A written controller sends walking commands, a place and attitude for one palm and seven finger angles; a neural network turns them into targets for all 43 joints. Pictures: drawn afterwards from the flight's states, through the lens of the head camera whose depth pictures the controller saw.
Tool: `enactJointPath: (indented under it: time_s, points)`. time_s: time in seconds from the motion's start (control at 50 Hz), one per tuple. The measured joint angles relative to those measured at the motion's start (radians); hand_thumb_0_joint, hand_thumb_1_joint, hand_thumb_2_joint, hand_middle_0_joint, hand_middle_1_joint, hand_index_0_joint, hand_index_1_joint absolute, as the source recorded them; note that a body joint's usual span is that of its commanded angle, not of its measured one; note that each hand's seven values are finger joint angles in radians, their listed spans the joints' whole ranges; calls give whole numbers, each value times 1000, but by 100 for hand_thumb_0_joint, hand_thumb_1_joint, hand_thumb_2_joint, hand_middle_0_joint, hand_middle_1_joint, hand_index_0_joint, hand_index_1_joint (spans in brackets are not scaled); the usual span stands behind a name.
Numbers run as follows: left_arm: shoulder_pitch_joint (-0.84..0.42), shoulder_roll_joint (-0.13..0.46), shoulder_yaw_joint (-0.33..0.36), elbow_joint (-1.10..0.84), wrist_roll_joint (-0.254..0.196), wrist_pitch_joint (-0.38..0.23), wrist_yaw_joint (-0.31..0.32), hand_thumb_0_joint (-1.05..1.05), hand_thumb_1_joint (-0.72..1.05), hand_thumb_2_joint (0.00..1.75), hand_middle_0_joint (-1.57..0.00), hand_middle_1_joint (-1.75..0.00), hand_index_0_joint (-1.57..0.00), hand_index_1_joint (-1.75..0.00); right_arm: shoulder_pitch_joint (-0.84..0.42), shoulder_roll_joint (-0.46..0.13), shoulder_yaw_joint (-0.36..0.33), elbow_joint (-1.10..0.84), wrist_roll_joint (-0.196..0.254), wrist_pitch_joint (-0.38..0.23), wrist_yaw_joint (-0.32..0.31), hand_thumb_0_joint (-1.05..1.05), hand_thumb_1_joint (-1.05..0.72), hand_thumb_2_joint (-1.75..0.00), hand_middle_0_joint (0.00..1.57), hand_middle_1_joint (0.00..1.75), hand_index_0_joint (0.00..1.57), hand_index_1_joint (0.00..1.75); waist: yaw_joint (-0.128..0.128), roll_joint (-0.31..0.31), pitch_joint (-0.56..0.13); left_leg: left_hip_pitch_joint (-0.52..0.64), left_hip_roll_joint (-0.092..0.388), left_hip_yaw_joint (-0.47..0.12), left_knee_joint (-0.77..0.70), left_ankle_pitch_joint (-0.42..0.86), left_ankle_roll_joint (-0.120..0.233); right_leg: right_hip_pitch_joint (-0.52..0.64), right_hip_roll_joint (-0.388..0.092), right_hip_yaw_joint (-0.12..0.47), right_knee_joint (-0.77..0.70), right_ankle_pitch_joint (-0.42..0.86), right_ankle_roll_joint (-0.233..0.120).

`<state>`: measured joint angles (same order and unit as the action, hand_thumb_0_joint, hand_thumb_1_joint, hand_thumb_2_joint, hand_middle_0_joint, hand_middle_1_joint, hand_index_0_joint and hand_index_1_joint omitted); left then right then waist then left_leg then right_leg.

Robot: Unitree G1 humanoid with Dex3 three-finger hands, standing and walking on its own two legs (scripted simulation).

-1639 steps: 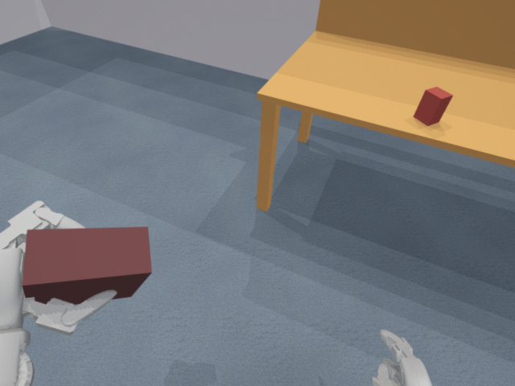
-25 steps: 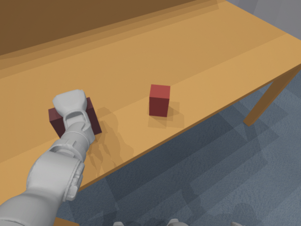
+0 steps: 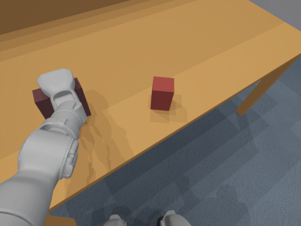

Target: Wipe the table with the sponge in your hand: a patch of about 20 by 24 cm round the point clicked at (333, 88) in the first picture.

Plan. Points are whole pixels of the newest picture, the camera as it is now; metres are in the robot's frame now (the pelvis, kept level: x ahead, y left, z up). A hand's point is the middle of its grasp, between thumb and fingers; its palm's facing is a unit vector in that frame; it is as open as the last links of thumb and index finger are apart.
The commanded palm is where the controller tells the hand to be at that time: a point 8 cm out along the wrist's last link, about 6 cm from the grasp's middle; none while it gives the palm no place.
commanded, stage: wipe back along the third lane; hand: left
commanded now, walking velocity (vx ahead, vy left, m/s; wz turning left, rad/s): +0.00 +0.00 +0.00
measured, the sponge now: (66, 108) +0.47 +0.22 -0.02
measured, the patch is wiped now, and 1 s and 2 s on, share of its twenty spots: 1.00 1.00 1.00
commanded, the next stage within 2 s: none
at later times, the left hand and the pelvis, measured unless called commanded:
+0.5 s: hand (63, 96) +0.49 +0.22 +0.02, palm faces -0.07 +0.03 -1.00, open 9.9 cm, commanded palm +0.45 +0.19 +0.05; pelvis +0.02 +0.01 +0.01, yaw +0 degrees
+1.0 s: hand (66, 109) +0.44 +0.20 +0.02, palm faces -0.05 -0.01 -1.00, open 9.9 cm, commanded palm +0.39 +0.17 +0.05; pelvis +0.07 +0.01 +0.03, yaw +1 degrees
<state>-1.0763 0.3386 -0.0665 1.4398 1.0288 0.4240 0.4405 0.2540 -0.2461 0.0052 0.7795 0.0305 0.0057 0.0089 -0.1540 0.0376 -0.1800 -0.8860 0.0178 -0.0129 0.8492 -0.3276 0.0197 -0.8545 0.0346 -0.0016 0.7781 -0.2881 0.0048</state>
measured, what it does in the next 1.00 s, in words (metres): shifts its weight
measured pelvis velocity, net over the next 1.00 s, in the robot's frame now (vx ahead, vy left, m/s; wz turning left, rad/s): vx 0.07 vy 0.01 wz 0.03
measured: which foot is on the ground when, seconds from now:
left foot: down 0.00-1.00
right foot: down 0.00-1.00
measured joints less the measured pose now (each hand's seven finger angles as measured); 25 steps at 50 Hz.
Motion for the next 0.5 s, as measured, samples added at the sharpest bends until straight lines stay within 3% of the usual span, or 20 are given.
enactJointPath:
  time_s: [0.18, 0.5]
  points:
    - [-34, 23, -4, 13, 3, 5, -6, 1, -57, 112, -80, -132, -81, -135, 27, 2, -5, -3, -6, 6, 15, 1, -90, -90, 20, 30, 20, 30, -11, 5, 0, -37, 2, 1, 27, -12, 7, -31, 2, 1, 12, -4, 6]
    - [95, -60, -99, -114, -69, 34, 59, 0, -50, 110, -72, -139, -73, -142, 1, 26, -14, 19, 10, 40, 34, 1, -91, -90, 20, 30, 20, 30, 48, -6, -1, 62, -2, 6, -39, -15, 8, 66, -3, 7, -51, -7, 7]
